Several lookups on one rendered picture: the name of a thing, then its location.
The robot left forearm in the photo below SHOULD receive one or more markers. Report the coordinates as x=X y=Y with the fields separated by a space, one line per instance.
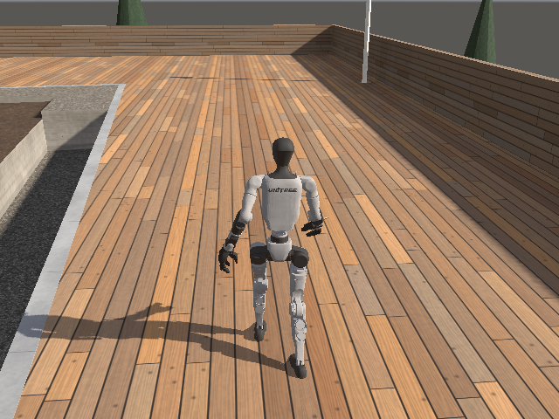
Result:
x=235 y=233

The robot right forearm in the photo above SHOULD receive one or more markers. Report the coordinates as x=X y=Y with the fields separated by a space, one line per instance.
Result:
x=318 y=224

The robot head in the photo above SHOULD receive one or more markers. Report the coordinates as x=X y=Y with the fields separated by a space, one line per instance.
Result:
x=283 y=149

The left robot shin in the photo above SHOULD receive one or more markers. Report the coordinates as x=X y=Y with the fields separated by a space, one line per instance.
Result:
x=259 y=304

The right robot hand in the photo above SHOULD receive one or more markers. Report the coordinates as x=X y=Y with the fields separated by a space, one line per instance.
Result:
x=309 y=226

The left robot hand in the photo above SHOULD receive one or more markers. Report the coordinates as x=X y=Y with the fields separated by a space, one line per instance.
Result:
x=222 y=258

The robot left upper arm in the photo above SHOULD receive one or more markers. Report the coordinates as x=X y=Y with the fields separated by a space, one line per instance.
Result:
x=253 y=184

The robot right upper arm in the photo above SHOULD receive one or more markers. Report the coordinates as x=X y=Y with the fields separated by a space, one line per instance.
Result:
x=309 y=185

